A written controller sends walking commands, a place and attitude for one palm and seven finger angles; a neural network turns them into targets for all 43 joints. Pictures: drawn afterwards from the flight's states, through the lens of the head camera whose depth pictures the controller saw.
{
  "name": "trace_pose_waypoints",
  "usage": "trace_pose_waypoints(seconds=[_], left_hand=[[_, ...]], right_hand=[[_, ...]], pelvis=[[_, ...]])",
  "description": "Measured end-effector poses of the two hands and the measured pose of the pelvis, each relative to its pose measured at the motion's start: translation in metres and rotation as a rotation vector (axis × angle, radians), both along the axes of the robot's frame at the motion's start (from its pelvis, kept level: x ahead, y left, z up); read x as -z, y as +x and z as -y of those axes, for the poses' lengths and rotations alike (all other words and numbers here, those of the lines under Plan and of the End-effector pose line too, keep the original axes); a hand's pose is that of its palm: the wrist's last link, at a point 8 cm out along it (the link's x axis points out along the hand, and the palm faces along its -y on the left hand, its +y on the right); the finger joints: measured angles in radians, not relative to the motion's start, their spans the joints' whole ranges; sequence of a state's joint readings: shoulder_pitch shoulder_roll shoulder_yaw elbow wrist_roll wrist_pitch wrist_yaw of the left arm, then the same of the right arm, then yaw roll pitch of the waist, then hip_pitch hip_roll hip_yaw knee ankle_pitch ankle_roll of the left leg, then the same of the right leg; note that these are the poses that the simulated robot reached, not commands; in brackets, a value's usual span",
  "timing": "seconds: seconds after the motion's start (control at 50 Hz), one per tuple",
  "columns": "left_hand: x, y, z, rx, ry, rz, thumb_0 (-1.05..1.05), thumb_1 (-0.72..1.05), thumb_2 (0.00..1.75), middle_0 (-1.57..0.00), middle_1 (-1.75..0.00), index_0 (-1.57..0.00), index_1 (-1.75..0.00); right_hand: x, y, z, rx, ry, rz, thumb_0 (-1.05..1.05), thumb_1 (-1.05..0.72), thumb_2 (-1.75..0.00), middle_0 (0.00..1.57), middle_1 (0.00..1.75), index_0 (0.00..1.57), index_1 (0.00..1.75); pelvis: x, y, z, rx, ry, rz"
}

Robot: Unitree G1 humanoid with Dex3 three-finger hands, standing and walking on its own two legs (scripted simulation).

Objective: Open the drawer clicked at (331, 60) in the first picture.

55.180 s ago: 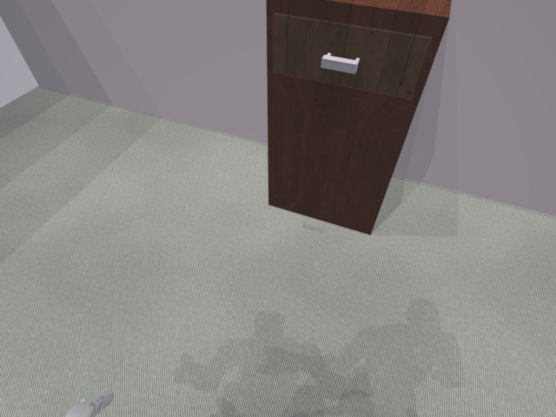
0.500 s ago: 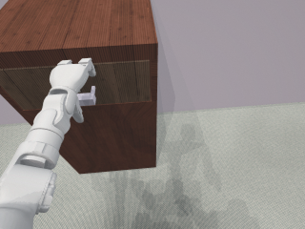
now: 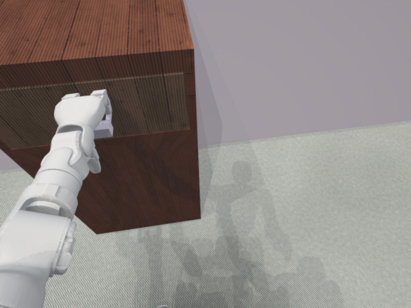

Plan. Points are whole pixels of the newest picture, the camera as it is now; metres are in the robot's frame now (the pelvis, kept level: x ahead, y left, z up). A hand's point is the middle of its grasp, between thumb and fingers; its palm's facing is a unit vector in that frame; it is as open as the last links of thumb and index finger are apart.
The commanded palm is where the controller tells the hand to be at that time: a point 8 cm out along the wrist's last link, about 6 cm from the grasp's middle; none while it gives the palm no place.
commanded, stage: lower the fingers behind the handle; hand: left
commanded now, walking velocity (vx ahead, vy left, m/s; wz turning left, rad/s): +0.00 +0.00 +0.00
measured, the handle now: (88, 123) +0.52 +0.25 +0.04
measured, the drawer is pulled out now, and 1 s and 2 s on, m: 0.00 0.00 0.00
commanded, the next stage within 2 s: lift the fingers back up to retry in 1.08 s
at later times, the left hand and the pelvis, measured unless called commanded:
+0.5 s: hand (96, 130) +0.48 +0.21 +0.06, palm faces +0.01 -0.02 -1.00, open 13.6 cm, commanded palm +0.46 +0.22 +0.09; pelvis -0.01 +0.01 -0.01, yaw +0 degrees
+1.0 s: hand (95, 134) +0.48 +0.22 +0.05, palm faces +0.02 -0.01 -1.00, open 13.6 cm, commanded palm +0.46 +0.22 +0.08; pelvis -0.02 +0.02 -0.02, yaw +0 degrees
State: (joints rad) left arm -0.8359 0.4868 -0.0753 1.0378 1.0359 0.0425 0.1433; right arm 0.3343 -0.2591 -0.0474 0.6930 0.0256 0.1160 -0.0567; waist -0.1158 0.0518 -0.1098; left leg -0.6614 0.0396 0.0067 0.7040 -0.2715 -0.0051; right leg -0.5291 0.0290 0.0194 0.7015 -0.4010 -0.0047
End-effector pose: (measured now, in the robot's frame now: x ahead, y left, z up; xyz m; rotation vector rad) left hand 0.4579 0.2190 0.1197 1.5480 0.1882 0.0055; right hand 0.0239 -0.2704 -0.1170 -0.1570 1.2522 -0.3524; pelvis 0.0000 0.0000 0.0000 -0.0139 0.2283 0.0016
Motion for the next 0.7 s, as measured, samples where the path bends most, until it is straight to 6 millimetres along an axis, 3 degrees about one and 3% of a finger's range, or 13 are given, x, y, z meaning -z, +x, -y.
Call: trace_pose_waypoints(seconds=[0.06,0.2,0.52,0.7], left_hand=[[0.011,-0.001,-0.001,0.042,-0.023,0.014,0.0,-0.49,0.3,-0.33,-1.2,-0.32,-1.22],[0.011,0.002,-0.002,0.09,-0.018,0.145,0.0,-0.48,0.3,-0.37,-1.24,-0.33,-1.21],[0.008,0.002,0.007,-0.011,0.016,0.108,0.0,-0.49,0.3,-0.34,-1.21,-0.33,-1.27],[0.019,0.002,-0.003,0.026,-0.002,0.113,0.0,-0.49,0.3,-0.34,-1.21,-0.32,-1.3]], right_hand=[[-0.001,-0.01,0.004,0.006,-0.026,-0.028,0.01,-0.91,-0.9,0.2,0.3,0.21,0.3],[0.005,-0.02,0.002,0.003,-0.033,-0.085,0.01,-0.91,-0.9,0.2,0.3,0.21,0.3],[0.01,0.002,-0.023,-0.016,0.027,0.016,0.0,-0.91,-0.9,0.2,0.3,0.21,0.3],[0.009,-0.018,-0.014,-0.021,-0.021,-0.029,0.0,-0.91,-0.9,0.2,0.3,0.21,0.3]], pelvis=[[0.002,-0.001,-0.001,0.001,-0.003,-0.015],[0.008,0.002,-0.005,-0.008,-0.014,-0.05],[0.009,-0.007,-0.01,0.0,-0.013,-0.044],[0.015,-0.014,-0.011,-0.005,-0.019,-0.066]])
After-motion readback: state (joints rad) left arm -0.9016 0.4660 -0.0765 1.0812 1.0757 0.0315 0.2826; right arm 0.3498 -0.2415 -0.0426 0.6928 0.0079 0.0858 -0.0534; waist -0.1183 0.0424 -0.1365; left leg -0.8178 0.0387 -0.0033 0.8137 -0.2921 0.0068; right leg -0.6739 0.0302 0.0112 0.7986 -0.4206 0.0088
